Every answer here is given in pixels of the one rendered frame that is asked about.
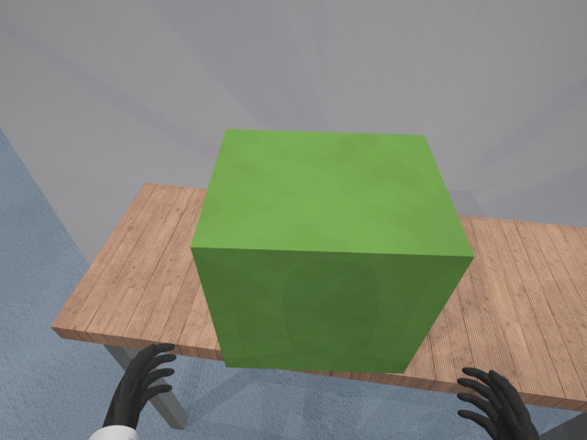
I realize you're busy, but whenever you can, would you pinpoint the table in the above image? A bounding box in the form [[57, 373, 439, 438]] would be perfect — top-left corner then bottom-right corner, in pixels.
[[50, 182, 587, 440]]

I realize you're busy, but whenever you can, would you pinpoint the robot left hand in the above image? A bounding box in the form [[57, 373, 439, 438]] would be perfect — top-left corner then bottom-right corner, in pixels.
[[102, 343, 176, 430]]

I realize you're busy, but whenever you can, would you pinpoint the robot right hand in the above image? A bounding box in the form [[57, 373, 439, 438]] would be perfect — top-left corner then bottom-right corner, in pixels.
[[457, 368, 539, 440]]

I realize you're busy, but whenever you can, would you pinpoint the carton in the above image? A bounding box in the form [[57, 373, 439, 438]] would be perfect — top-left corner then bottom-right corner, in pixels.
[[191, 129, 475, 374]]

